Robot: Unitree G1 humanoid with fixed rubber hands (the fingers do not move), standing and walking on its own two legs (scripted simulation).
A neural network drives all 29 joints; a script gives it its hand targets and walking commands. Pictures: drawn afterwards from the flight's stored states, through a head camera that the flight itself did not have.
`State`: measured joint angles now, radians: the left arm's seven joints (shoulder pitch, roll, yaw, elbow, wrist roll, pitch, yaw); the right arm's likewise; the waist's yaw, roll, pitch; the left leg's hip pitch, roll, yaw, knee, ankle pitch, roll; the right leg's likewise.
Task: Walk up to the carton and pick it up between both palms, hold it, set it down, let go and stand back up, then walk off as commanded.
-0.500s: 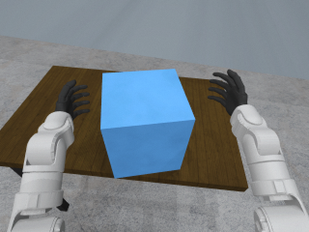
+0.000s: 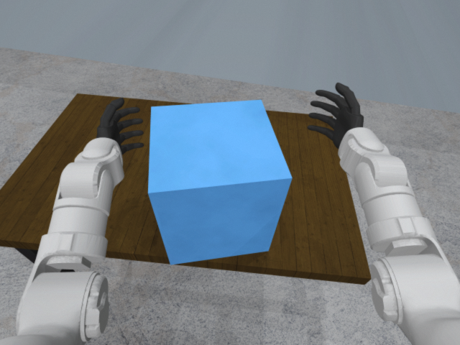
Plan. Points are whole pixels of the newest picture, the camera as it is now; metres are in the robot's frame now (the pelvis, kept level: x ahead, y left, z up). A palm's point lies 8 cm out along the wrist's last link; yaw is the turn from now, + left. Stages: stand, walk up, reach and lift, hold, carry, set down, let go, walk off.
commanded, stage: reach and lift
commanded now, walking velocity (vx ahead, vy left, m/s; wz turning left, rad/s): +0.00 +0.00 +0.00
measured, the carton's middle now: (214, 184) +0.40 +0.05 +0.03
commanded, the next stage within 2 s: none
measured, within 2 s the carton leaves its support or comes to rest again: neither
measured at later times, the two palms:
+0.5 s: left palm (119, 174) +0.39 +0.23 +0.06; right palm (308, 159) +0.44 -0.13 +0.08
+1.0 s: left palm (129, 176) +0.39 +0.21 +0.06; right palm (288, 163) +0.43 -0.09 +0.07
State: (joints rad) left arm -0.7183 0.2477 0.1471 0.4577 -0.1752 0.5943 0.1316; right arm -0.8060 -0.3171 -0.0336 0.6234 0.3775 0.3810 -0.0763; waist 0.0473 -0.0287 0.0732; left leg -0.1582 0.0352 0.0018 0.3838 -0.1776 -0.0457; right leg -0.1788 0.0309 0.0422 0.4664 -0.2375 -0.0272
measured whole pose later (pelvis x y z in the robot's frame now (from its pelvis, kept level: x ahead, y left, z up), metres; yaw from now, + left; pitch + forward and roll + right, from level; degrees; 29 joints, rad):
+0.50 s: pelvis +0.01 +0.00 +0.00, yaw +0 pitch +5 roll +1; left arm -0.69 0.20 0.14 0.96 -0.17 -0.08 0.07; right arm -0.78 -0.16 -0.03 0.98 0.23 -0.06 -0.07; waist 0.07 -0.02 0.00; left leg -0.30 0.04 0.00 0.38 -0.17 -0.05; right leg -0.32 0.03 0.04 0.47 -0.23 -0.03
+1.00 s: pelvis +0.01 +0.00 +0.00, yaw +0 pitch +7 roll +1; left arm -0.65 0.08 0.28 0.90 0.01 -0.15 0.07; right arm -0.77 -0.03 -0.09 0.99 0.00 -0.13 -0.11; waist 0.07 -0.02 -0.03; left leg -0.33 0.04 0.00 0.38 -0.17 -0.05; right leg -0.35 0.03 0.04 0.47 -0.23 -0.03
